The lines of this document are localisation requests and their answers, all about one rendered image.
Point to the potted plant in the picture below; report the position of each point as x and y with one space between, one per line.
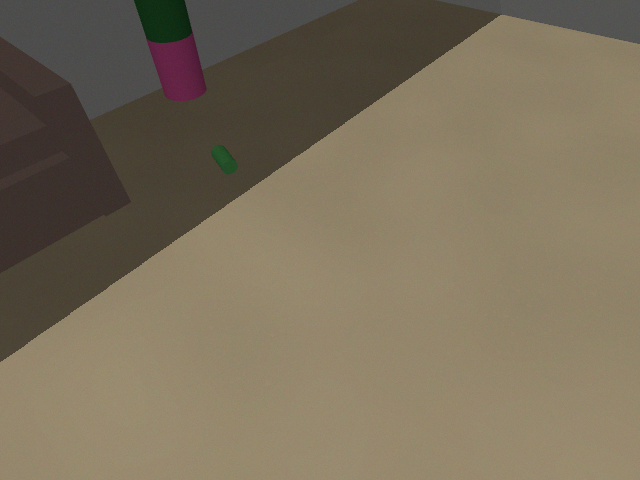
172 45

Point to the bottle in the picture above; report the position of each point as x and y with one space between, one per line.
224 159

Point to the armchair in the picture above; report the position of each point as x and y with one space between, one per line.
55 176

